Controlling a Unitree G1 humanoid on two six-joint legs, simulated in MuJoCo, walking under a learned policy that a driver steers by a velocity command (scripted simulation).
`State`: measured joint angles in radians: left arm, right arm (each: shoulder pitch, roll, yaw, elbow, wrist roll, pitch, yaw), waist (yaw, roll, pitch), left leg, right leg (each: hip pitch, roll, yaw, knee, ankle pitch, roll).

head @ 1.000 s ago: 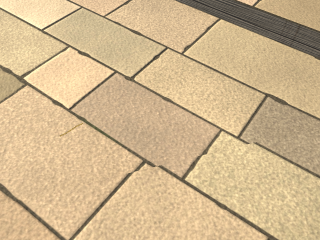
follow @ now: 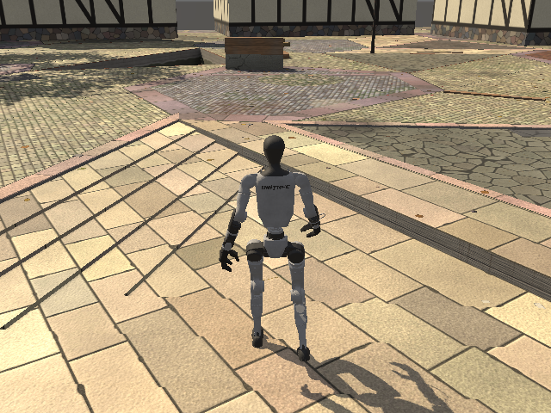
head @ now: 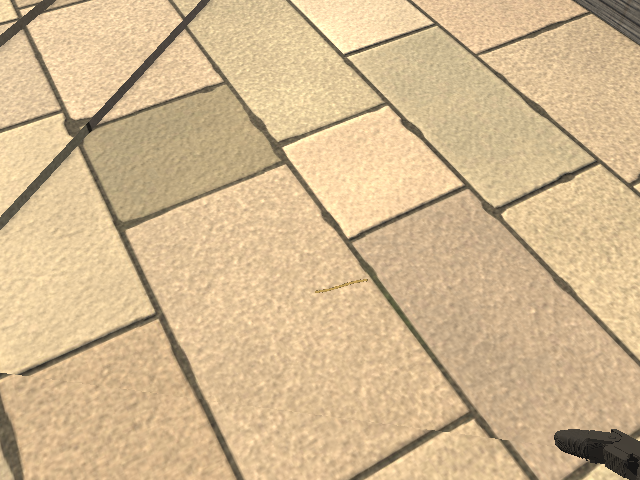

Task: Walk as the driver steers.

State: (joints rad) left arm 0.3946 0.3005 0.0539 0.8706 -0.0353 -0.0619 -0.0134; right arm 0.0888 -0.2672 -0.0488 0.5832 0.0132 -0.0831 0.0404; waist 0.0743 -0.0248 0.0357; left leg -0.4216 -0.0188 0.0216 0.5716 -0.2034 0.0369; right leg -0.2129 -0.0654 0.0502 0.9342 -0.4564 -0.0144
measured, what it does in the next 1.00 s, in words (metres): goes down: right foot 0.03 m lower, then left foot 0.03 m lower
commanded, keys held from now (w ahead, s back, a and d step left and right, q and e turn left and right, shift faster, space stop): w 0.94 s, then w+e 0.04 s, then e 0.02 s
